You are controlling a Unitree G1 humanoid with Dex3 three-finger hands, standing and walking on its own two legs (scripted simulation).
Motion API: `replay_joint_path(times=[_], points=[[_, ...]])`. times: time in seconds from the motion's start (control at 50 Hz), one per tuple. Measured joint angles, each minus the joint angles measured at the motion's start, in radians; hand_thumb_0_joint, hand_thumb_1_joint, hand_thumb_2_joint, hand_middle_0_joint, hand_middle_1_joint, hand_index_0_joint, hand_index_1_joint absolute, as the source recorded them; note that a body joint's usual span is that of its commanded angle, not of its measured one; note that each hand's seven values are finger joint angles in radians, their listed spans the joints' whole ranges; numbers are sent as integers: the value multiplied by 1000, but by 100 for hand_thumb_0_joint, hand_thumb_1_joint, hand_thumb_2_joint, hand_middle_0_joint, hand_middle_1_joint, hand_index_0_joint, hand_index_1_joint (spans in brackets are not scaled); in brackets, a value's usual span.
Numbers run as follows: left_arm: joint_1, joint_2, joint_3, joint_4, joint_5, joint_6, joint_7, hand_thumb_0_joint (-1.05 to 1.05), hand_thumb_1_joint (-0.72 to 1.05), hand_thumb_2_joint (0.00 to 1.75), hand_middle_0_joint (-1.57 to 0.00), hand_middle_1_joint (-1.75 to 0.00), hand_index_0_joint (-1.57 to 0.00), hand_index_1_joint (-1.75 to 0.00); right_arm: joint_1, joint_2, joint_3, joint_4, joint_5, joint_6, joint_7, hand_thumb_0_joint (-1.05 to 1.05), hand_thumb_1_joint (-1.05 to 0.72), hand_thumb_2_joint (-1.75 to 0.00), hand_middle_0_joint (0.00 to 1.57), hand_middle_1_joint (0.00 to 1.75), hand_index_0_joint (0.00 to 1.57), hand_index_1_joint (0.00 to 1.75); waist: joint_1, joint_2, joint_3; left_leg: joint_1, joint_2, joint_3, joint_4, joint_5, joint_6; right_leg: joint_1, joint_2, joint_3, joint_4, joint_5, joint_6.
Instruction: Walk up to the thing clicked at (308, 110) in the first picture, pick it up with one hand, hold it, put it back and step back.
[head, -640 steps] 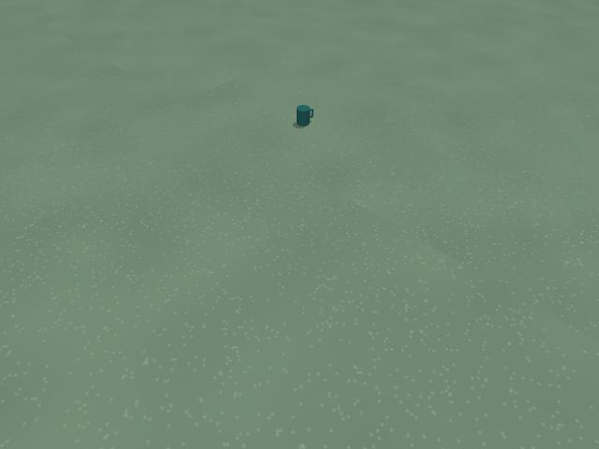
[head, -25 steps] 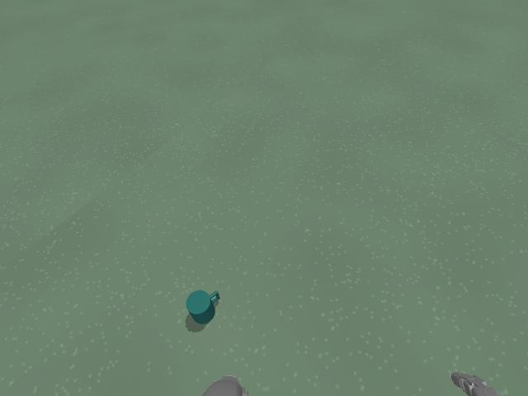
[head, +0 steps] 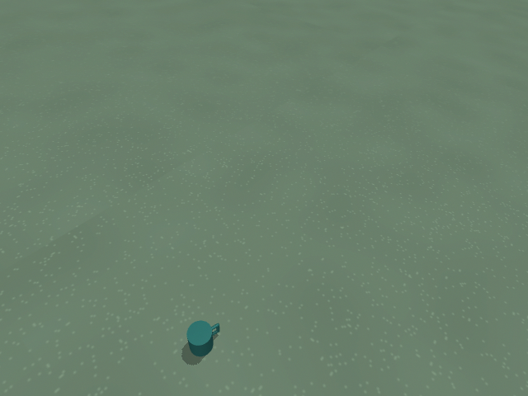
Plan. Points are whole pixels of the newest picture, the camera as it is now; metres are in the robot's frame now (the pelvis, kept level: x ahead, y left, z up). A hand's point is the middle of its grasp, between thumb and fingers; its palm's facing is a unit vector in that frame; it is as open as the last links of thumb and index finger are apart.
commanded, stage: walk up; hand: left
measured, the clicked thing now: (204, 336) +0.52 +0.18 -0.71
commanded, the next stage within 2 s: none
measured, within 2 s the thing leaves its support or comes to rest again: neither
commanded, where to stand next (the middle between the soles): +0.11 -0.03 m, yaw -2 degrees
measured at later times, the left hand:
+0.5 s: hand out of the picture +0.14 +0.19 -0.15, palm faces -0.08 -0.92 -0.38, open 7.4 cm
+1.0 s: hand out of the picture +0.00 +0.27 -0.14, palm faces -0.10 -0.92 -0.38, open 7.4 cm
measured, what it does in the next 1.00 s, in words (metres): steps on the spot: right foot, then left foot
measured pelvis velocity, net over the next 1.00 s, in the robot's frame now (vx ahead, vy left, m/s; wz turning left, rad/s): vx -0.02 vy -0.02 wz -0.03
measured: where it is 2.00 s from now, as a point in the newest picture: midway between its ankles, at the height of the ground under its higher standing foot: outside the picture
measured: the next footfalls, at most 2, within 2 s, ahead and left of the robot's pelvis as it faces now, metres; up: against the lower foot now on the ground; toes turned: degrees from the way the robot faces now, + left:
right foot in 0.30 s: +0.13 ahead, -0.16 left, +0.00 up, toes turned +0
left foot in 0.66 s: +0.00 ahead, +0.07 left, +0.00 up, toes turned +1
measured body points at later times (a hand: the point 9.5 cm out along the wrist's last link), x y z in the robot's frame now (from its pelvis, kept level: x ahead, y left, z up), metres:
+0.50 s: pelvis -0.01 -0.05 -0.02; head +0.07 -0.07 +0.42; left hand +0.14 +0.24 -0.12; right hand +0.07 -0.36 -0.15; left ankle -0.05 +0.08 -0.66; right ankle +0.09 -0.16 -0.73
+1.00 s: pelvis -0.02 -0.02 +0.01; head -0.02 +0.00 +0.46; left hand +0.01 +0.32 -0.11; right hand -0.02 -0.34 -0.09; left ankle -0.04 +0.07 -0.73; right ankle +0.01 -0.16 -0.69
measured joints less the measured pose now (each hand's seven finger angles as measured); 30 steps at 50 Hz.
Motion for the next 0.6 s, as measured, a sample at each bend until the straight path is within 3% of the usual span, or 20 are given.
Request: replay_joint_path(times=[0.1, 0.18, 0.26, 0.3, 0.34, 0.4, 0.48, 0.54, 0.6], points=[[-44, 20, 12, -35, -3, 6, -13, 1, 91, 90, -21, -30, -20, -30, 48, 8, 15, -14, 8, -19, -27, 1, -90, -90, 20, 30, 21, 30, -7, -38, 10, 64, 10, 5, -37, -5, -13, -101, -11, 52, 9, 102, 33], [-96, 10, 7, -39, -28, 19, 5, 1, 91, 90, -20, -30, -20, -30, 26, 3, 15, -22, 1, 8, -40, 1, -90, -90, 20, 30, 21, 30, -12, -39, 52, 62, 31, 11, -18, -22, -26, -119, -4, 68, -72, 132, 45], [-152, -31, -21, -38, -42, 19, 18, 1, 91, 90, -20, -30, -20, -30, -32, -19, 13, -48, 10, 54, -39, 1, -90, -90, 20, 30, 21, 30, -20, -4, 101, 7, 45, 18, 41, -49, -42, -49, -6, 9, -274, 149, 47], [-165, -51, -33, -40, -34, 13, 18, 1, 91, 90, -20, -30, -20, -30, -58, -35, 11, -62, 22, 77, -39, 1, -90, -90, 20, 30, 21, 30, -21, 23, 109, -42, 52, 23, 113, -86, -49, 18, 1, -25, -412, 211, 42], [-193, -87, -36, -41, -16, 9, 17, 1, 91, 90, -21, -30, -20, -30, -108, -58, 5, -62, 35, 92, -45, 1, -90, -90, 20, 30, 21, 30, -26, 96, 148, -103, 79, -11, 237, -124, -26, 14, 40, -47, -415, 233, 42], [-229, -106, -43, -83, 0, 17, 16, 1, 91, 90, -21, -30, -20, -30, -152, -46, 10, -68, 47, 99, -69, 1, -91, -90, 20, 30, 21, 30, -18, 109, 188, -196, -3, -56, 479, -300, -7, -16, 34, -39, -393, 238, 25], [-261, -112, -46, -114, -4, 14, 35, 1, 91, 90, -21, -30, -21, -30, -147, -21, 29, -62, 46, 103, -59, 1, -91, -90, 20, 30, 21, 30, -7, 103, 164, -242, -70, -78, 636, -307, -6, -41, 24, -45, -411, 264, 16], [-256, -123, -50, -112, -2, -12, 47, 1, 90, 90, -21, -30, -21, -30, -113, -20, 38, -35, 27, 112, -41, 1, -91, -90, 20, 30, 21, 30, -4, 118, 107, -202, -68, -90, 588, -263, -13, -46, 29, -70, -415, 266, 8], [-223, -123, -51, -107, 5, -37, 47, 1, 90, 90, -21, -30, -21, -30, -72, -24, 36, -2, 2, 118, -17, 1, -91, -90, 20, 30, 21, 30, -15, 120, 46, -142, -43, -68, 437, -299, -11, -38, 16, -98, -416, 258, 1]])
